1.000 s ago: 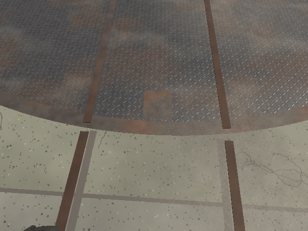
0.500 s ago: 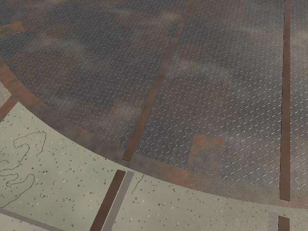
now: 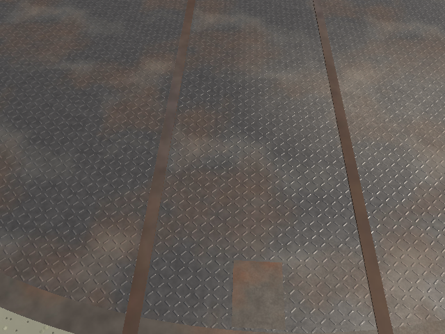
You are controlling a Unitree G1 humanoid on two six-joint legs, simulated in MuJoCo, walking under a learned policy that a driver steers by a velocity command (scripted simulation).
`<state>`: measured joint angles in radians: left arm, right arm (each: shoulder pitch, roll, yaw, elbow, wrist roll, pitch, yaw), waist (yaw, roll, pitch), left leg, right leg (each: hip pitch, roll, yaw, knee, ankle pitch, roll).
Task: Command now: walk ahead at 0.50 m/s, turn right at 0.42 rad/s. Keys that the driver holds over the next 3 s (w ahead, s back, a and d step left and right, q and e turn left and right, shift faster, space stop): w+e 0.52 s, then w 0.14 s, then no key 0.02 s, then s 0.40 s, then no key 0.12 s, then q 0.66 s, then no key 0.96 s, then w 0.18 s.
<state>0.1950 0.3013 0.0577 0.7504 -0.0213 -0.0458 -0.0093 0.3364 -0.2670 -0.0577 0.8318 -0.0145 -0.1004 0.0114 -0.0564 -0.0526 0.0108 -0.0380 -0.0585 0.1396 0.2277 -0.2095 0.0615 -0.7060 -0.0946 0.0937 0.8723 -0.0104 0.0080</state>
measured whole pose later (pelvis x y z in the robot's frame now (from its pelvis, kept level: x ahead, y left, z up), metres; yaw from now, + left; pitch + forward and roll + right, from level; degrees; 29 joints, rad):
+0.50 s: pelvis +0.28 -0.06 +0.00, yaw -17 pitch +2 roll +0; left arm 0.32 0.28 0.06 0.69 -0.01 -0.05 -0.01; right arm 0.10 -0.31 -0.05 0.70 -0.02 -0.09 0.00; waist 0.04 0.03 0.04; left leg -0.66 0.11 -0.09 0.87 -0.16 -0.07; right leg -0.19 0.12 0.09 0.35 -0.18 -0.09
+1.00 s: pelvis +0.48 -0.05 +0.00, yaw -23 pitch +0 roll +0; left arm 0.17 0.28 0.05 0.70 0.00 0.04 0.04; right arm 0.14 -0.23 -0.02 0.82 -0.01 -0.03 0.02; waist -0.02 -0.03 0.08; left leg -0.29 -0.03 0.01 0.42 -0.14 0.05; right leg -0.45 -0.02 0.10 0.83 -0.38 0.09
